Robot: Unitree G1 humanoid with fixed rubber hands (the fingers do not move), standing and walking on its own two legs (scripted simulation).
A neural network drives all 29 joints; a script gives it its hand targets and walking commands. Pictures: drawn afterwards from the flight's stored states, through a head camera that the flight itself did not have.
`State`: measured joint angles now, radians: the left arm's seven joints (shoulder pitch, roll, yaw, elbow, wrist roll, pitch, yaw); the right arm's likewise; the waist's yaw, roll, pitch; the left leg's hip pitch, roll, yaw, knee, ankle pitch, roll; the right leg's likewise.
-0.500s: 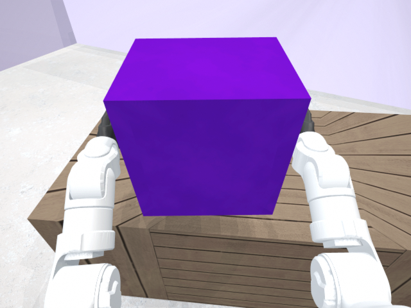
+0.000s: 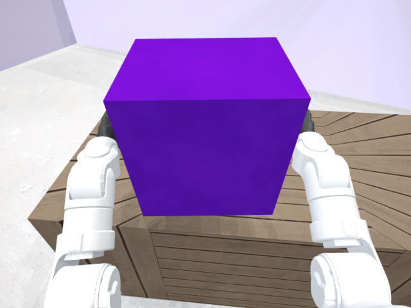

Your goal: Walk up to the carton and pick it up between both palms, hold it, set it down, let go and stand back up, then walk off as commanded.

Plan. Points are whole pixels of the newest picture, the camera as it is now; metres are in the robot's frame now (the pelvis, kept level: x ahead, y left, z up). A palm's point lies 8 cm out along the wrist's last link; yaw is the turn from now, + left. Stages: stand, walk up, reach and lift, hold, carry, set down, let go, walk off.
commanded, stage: set down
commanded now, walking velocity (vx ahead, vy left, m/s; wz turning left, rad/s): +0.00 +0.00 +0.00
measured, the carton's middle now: (206, 130) +0.39 +0.01 +0.19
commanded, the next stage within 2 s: none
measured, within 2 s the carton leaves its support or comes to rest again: neither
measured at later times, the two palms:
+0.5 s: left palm (118, 145) +0.38 +0.19 +0.16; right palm (291, 143) +0.40 -0.16 +0.15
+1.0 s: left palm (125, 152) +0.39 +0.19 +0.13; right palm (291, 154) +0.40 -0.17 +0.12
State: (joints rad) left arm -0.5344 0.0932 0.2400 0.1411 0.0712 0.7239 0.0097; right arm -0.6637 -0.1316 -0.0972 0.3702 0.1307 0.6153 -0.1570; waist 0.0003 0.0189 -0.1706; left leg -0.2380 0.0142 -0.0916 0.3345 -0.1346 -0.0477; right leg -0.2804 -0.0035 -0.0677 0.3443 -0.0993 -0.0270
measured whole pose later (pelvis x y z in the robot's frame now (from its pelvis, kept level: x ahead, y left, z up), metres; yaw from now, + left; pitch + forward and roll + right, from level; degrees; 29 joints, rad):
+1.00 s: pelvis +0.02 +0.00 +0.00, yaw +0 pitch +0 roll +0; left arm -0.56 0.03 0.32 0.51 0.13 0.26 -0.02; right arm -0.61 -0.07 -0.18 0.67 0.05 0.12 -0.12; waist 0.00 0.00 -0.05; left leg -0.15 0.01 -0.09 0.31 -0.16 -0.05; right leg -0.20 -0.01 -0.07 0.34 -0.14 -0.02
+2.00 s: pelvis +0.05 +0.00 +0.00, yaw +0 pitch +2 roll +0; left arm -0.60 0.02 0.32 0.82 0.13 -0.03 0.00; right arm -0.57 -0.06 -0.29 0.83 -0.06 -0.09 -0.07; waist 0.00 0.00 -0.01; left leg -0.16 0.01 -0.09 0.31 -0.19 -0.05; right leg -0.20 -0.01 -0.07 0.33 -0.17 -0.02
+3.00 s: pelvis +0.07 +0.02 +0.00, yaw +0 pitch +15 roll -1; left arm -0.60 0.02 0.30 1.01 0.13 -0.33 0.05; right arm -0.58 -0.06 -0.42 0.99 -0.15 -0.36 -0.01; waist 0.00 0.00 -0.05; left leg -0.45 0.01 -0.09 0.44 -0.23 -0.05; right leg -0.43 0.00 -0.07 0.33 -0.17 -0.01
